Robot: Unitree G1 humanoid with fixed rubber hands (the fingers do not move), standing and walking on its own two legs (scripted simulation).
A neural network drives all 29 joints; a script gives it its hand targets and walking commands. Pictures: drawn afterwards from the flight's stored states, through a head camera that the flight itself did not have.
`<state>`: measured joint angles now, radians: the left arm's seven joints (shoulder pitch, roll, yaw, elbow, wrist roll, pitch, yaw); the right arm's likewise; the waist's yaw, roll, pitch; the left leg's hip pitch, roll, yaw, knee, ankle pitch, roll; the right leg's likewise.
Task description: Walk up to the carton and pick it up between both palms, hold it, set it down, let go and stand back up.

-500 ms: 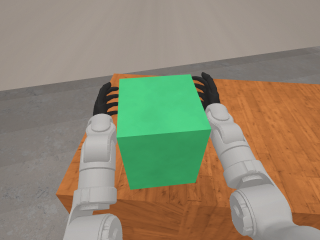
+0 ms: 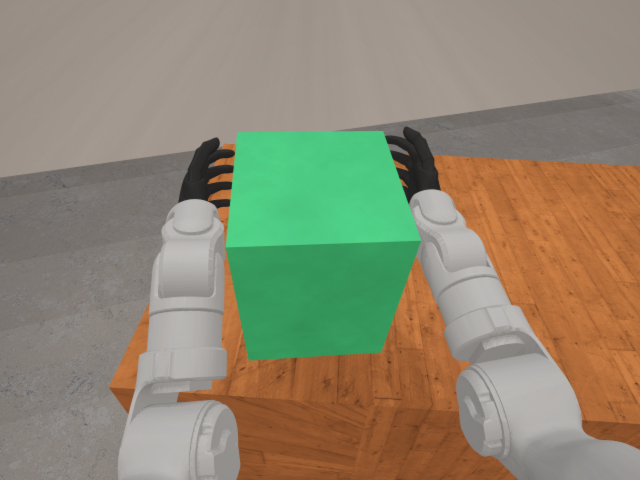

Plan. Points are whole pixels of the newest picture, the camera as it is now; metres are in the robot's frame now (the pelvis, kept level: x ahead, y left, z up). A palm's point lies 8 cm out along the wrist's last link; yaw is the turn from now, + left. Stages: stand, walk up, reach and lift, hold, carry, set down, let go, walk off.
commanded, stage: reach and lift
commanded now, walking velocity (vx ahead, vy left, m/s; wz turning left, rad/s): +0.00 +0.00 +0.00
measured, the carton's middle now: (313, 249) +0.37 +0.01 +0.13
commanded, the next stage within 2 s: hold in 1.02 s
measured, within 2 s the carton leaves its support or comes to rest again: neither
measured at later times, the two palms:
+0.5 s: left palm (190, 181) +0.37 +0.15 +0.23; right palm (427, 174) +0.39 -0.12 +0.23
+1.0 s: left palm (180, 175) +0.36 +0.15 +0.24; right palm (429, 166) +0.38 -0.12 +0.24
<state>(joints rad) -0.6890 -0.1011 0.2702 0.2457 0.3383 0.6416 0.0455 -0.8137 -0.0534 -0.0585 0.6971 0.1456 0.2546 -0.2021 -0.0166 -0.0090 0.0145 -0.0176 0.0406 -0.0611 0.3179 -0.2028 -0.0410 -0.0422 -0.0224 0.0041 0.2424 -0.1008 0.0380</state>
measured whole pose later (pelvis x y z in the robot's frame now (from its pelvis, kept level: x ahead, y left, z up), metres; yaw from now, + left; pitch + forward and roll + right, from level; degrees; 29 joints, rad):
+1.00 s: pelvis -0.01 +0.01 +0.00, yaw +0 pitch -8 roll -1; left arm -0.79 -0.07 0.33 0.24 0.35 0.75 -0.03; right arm -0.89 -0.05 -0.06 0.66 0.16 0.38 -0.25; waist -0.05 -0.01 -0.01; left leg 0.03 0.02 -0.06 0.32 -0.20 -0.03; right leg 0.01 -0.04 0.00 0.23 -0.10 0.05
